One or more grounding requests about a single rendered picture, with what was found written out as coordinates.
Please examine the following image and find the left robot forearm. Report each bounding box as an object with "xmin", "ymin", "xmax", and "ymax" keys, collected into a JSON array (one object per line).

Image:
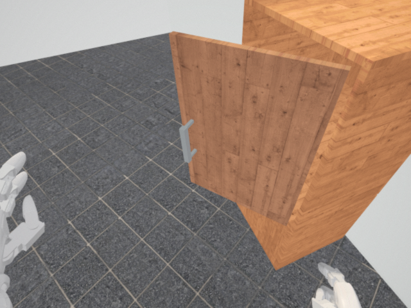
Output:
[{"xmin": 0, "ymin": 272, "xmax": 13, "ymax": 308}]

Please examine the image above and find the cupboard door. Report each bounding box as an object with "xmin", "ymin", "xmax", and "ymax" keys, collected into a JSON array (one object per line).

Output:
[{"xmin": 169, "ymin": 31, "xmax": 351, "ymax": 226}]

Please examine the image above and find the handle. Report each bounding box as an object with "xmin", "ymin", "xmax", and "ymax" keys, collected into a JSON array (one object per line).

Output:
[{"xmin": 179, "ymin": 119, "xmax": 197, "ymax": 163}]

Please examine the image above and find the robot right hand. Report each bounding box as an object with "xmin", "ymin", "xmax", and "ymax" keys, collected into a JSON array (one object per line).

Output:
[{"xmin": 312, "ymin": 262, "xmax": 362, "ymax": 308}]

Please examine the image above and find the robot left hand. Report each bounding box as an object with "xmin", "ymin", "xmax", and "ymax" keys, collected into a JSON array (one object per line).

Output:
[{"xmin": 0, "ymin": 152, "xmax": 45, "ymax": 273}]

